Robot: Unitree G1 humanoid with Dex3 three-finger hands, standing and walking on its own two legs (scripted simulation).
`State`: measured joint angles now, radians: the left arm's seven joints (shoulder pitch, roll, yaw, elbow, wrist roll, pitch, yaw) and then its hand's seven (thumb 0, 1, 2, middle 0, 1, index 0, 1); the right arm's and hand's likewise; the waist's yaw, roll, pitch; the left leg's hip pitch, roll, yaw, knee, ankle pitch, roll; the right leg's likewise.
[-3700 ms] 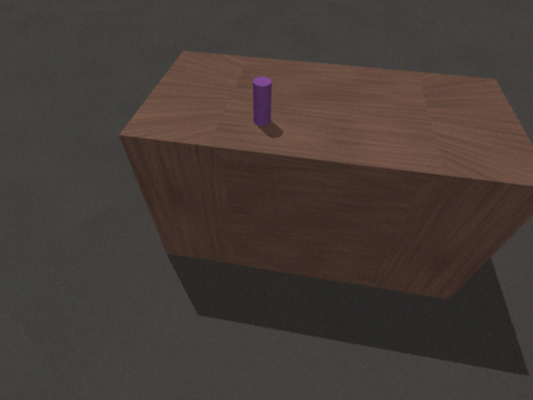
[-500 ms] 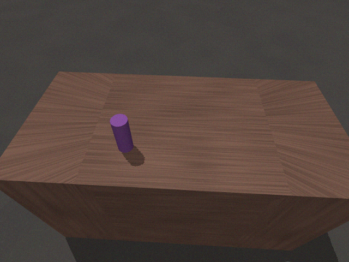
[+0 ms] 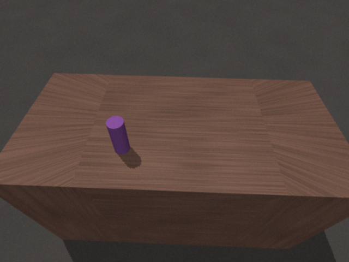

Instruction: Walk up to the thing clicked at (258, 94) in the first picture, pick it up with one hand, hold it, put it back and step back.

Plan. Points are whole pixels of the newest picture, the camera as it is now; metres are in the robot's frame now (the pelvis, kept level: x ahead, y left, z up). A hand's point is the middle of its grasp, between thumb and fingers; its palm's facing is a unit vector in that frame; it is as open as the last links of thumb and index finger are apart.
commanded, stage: walk up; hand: left
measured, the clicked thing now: (118, 136) +0.49 +0.19 -0.07
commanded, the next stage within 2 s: stand in 0.24 s
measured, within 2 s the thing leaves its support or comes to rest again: neither
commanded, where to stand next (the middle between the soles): +0.03 -0.01 m, yaw -1 degrees
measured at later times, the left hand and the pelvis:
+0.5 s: hand out of the picture +0.08 +0.25 -0.16, palm faces -0.02 -0.94 -0.33, open 7.4 cm; pelvis +0.02 +0.00 +0.00, yaw +0 degrees
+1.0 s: hand out of the picture +0.11 +0.25 -0.15, palm faces -0.02 -0.94 -0.33, open 7.4 cm; pelvis +0.03 +0.00 +0.00, yaw +0 degrees
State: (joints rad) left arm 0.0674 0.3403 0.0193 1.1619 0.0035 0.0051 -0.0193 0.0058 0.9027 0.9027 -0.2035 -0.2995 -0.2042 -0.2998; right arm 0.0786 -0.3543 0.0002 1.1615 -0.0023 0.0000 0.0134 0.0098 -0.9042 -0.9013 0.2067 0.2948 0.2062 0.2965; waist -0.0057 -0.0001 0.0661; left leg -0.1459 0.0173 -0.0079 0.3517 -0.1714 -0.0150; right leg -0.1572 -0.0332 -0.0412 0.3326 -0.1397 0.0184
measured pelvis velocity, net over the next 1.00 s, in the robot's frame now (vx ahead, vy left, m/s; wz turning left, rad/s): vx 0.03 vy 0.00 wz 0.00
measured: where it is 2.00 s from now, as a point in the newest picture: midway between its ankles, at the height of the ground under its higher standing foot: outside the picture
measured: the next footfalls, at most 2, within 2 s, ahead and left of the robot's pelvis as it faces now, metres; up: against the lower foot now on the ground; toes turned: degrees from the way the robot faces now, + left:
none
